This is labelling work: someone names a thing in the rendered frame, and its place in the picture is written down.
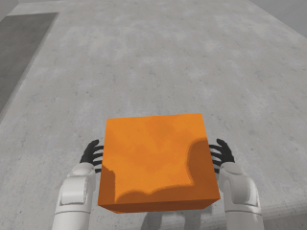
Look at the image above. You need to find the robot right hand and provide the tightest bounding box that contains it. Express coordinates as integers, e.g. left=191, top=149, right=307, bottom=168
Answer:
left=208, top=138, right=235, bottom=173

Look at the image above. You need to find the carton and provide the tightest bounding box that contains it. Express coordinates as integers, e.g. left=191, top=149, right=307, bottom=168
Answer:
left=97, top=113, right=221, bottom=214

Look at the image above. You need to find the robot left forearm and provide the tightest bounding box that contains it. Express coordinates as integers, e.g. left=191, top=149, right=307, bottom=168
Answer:
left=52, top=162, right=96, bottom=230

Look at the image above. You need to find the robot right forearm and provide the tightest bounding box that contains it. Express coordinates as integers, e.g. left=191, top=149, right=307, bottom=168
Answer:
left=218, top=162, right=265, bottom=230

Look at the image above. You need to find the robot left hand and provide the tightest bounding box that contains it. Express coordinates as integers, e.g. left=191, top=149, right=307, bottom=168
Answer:
left=80, top=139, right=104, bottom=173

